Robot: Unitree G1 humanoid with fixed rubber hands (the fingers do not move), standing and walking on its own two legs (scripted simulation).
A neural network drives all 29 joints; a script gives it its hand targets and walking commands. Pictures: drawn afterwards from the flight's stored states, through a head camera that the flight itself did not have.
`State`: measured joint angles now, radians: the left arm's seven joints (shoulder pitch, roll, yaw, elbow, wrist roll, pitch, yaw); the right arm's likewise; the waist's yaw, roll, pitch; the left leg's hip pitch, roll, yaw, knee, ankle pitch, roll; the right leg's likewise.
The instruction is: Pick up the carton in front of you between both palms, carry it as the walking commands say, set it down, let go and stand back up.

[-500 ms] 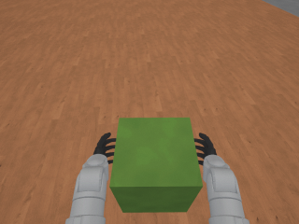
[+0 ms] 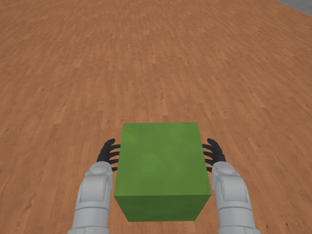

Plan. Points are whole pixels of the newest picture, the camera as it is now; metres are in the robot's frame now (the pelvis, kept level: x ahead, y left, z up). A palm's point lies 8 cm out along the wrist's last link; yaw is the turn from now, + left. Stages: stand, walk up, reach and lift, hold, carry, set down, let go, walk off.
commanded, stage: carry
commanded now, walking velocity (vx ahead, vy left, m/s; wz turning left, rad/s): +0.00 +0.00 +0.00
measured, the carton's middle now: (161, 174) +0.31 +0.00 -0.04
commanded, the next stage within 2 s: hold in 0.44 s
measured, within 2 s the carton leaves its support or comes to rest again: neither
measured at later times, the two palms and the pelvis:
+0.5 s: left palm (104, 171) +0.27 +0.15 +0.04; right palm (220, 171) +0.28 -0.15 +0.04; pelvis -0.01 +0.00 +0.00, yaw +0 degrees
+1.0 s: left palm (103, 175) +0.26 +0.14 +0.05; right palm (226, 179) +0.25 -0.16 +0.05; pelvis -0.04 +0.01 +0.01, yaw -3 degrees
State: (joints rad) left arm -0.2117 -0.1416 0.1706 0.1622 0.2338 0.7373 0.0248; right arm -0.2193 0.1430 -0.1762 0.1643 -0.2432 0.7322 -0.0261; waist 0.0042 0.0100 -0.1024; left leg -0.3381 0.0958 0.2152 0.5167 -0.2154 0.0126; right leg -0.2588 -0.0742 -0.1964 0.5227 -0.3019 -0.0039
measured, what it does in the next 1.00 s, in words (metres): stands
